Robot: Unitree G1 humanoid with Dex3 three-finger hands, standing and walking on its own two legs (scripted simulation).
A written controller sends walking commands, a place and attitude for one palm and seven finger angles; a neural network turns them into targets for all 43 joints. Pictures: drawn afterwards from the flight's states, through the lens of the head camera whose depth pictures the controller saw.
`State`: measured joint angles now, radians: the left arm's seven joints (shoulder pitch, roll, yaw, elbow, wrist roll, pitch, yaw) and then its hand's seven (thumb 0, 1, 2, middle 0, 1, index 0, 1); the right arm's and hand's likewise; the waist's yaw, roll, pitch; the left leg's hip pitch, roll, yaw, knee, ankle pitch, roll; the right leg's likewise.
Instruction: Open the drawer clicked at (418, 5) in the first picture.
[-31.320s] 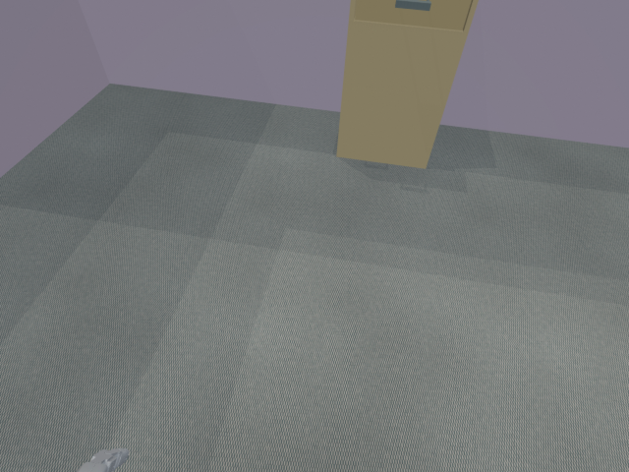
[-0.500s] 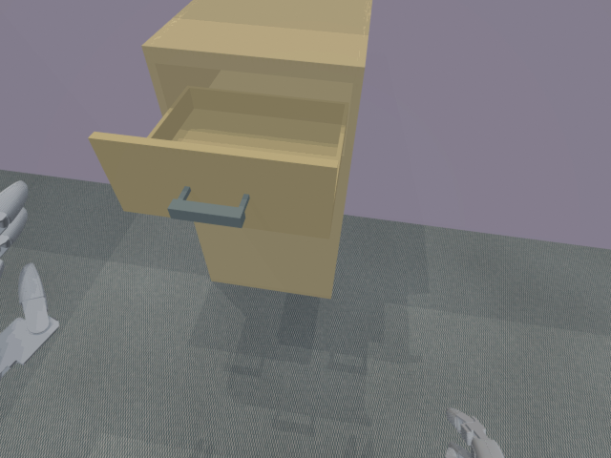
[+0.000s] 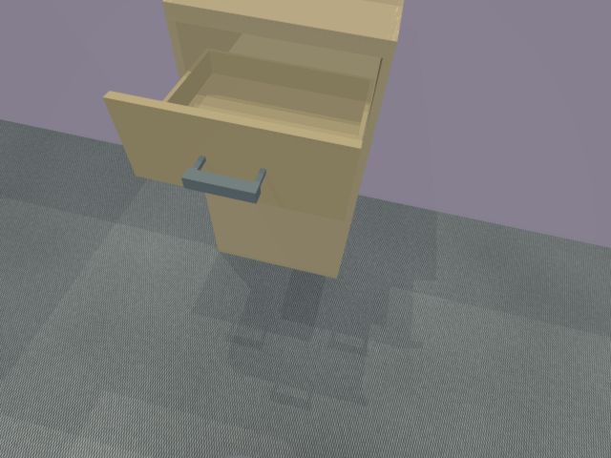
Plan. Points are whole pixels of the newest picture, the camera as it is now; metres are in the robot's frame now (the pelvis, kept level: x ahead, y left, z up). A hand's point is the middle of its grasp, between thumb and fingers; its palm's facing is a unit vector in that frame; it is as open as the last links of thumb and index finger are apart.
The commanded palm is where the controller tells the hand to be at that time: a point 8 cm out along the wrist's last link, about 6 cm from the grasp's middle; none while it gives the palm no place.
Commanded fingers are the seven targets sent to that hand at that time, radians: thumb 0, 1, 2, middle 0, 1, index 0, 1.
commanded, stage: let the arm hang, fingers relaxed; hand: left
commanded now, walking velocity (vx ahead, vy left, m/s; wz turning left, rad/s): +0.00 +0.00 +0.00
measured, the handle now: (226, 176) +0.54 +0.17 +0.01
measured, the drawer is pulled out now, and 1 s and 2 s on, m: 0.28 0.28 0.28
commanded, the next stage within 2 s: look to check the result in 0.68 s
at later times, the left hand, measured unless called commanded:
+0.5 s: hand out of the picture +0.00 +0.18 -0.17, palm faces +0.01 -0.99 -0.17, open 7.3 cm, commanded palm none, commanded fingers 0.00 0.90 0.90 -0.20 -0.30 -0.20 -0.30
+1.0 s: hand out of the picture +0.01 +0.18 -0.17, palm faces +0.01 -0.98 -0.17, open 7.3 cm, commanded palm none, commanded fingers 0.00 0.90 0.90 -0.20 -0.30 -0.20 -0.30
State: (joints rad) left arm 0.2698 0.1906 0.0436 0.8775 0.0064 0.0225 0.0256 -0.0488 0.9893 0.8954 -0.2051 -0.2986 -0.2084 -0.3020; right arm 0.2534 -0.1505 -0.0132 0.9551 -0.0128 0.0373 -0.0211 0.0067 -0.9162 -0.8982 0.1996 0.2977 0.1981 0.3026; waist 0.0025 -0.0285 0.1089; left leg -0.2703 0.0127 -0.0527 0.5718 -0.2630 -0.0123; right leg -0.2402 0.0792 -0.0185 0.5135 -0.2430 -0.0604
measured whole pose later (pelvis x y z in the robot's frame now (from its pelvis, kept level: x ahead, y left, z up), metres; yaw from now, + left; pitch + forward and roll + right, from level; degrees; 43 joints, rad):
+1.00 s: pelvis +0.01 +0.01 +0.01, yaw -2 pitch -2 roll +0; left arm 0.28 0.13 0.02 1.13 0.01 0.00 0.03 0.00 0.91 0.90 -0.20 -0.30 -0.20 -0.30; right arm 0.29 -0.10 -0.01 1.12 -0.01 0.01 -0.04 0.01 -0.92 -0.90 0.20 0.30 0.20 0.30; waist -0.01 0.00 0.07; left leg -0.18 -0.01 0.00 0.43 -0.21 0.01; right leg -0.19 0.06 0.04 0.42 -0.20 -0.04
